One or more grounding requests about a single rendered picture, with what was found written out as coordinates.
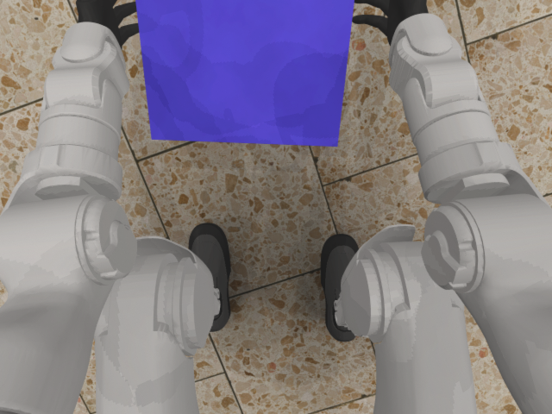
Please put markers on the robot left foot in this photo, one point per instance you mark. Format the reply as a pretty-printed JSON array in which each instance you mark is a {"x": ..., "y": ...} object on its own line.
[{"x": 209, "y": 243}]

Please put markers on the left robot shin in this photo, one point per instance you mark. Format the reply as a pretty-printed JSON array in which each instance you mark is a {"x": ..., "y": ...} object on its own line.
[{"x": 160, "y": 245}]

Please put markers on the carton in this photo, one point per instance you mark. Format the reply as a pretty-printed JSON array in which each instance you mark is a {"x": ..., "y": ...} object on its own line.
[{"x": 245, "y": 71}]

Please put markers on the robot left forearm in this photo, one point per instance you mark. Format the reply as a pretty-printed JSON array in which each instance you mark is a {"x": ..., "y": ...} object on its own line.
[{"x": 80, "y": 125}]

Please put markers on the robot right forearm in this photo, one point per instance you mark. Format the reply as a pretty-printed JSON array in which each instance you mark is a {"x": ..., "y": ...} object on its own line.
[{"x": 459, "y": 150}]

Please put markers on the left robot upper arm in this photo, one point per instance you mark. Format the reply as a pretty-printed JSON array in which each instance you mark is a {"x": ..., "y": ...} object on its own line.
[{"x": 59, "y": 259}]

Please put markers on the robot left hand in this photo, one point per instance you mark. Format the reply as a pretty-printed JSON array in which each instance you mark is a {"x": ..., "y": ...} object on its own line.
[{"x": 102, "y": 12}]

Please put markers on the right robot upper arm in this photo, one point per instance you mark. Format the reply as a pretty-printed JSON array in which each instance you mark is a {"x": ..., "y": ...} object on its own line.
[{"x": 496, "y": 254}]

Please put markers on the robot right hand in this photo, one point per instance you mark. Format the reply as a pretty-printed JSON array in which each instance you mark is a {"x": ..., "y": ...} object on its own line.
[{"x": 395, "y": 10}]

